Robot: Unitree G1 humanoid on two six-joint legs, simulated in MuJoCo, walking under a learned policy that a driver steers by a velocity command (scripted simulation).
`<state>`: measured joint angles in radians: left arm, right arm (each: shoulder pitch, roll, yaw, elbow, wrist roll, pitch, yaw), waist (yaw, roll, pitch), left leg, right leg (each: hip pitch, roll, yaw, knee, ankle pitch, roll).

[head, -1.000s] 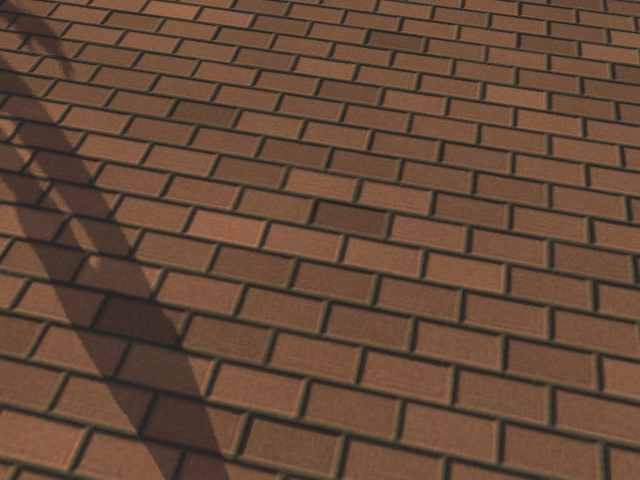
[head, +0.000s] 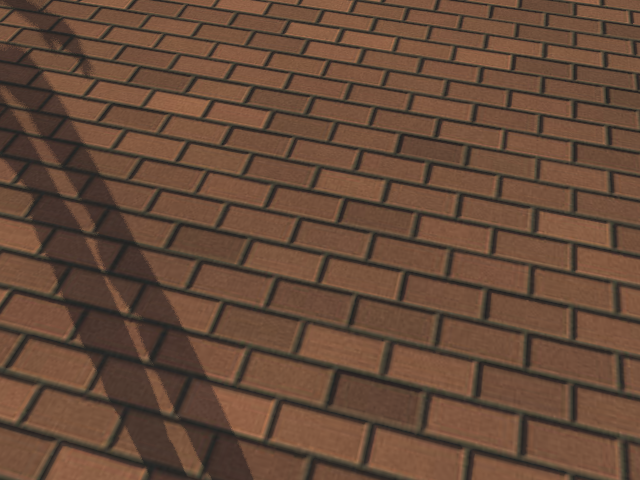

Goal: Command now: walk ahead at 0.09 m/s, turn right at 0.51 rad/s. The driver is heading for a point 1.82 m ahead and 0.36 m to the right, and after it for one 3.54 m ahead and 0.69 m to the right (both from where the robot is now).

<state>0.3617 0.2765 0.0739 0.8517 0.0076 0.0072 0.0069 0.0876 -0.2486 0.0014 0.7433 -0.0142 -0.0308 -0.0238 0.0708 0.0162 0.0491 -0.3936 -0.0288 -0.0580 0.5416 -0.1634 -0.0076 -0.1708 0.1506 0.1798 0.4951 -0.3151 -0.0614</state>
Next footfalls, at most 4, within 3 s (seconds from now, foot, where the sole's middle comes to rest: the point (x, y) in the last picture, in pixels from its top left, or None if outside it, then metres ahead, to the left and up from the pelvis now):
0.02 left None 0.12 0.10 -0.77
0.46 right None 0.01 -0.10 -0.77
0.92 left None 0.08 0.08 -0.77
1.18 right None -0.01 -0.11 -0.77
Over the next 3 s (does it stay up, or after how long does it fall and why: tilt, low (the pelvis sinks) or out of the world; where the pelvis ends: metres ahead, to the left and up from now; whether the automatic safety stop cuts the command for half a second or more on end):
stays up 0.72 -0.01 0.00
